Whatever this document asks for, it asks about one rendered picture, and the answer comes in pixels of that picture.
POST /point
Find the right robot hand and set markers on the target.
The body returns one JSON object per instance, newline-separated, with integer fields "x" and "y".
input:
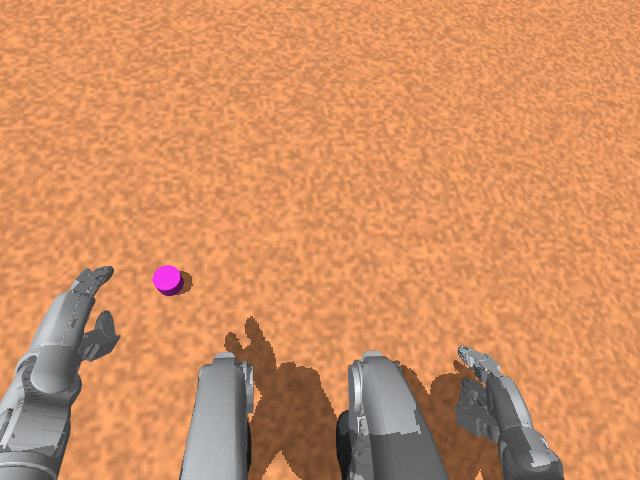
{"x": 500, "y": 405}

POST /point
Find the tin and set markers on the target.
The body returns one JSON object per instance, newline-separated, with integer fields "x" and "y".
{"x": 168, "y": 280}

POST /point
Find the left robot arm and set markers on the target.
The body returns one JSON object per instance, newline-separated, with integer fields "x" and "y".
{"x": 35, "y": 413}

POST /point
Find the right robot arm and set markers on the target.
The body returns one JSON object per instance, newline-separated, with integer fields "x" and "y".
{"x": 525, "y": 455}

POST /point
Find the right robot foot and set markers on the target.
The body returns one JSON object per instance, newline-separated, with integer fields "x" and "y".
{"x": 343, "y": 445}

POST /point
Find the left robot hand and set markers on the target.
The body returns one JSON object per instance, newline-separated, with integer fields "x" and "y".
{"x": 65, "y": 320}

